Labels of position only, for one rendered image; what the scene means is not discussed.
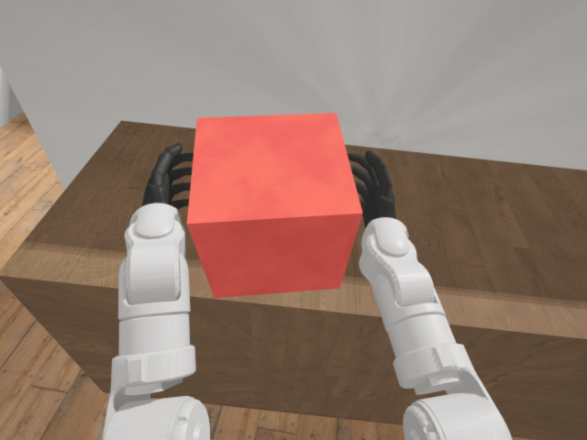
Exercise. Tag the left robot hand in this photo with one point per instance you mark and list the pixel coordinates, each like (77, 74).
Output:
(159, 188)

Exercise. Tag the carton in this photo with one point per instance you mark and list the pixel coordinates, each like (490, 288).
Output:
(273, 205)

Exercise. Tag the right robot hand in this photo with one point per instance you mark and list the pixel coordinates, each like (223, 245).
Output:
(378, 199)

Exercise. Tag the robot right upper arm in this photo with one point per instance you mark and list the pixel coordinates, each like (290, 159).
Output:
(466, 415)

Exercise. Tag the left robot forearm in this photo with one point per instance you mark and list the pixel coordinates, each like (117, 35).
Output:
(153, 302)

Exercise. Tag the pedestal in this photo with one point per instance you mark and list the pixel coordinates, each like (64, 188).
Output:
(505, 245)

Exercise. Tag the right robot forearm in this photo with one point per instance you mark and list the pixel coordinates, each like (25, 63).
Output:
(427, 357)

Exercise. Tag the robot left upper arm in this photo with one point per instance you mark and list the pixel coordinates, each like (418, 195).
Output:
(175, 418)

